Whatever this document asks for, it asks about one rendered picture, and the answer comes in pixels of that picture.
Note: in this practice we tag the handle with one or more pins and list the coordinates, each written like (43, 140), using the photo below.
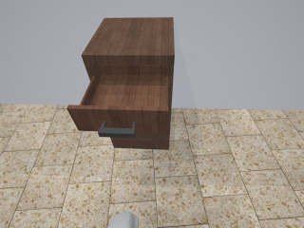
(117, 132)

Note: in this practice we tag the cabinet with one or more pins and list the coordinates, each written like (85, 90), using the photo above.
(135, 41)

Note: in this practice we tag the drawer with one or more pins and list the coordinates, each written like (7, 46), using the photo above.
(123, 94)

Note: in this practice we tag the left robot thigh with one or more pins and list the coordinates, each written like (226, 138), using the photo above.
(124, 220)

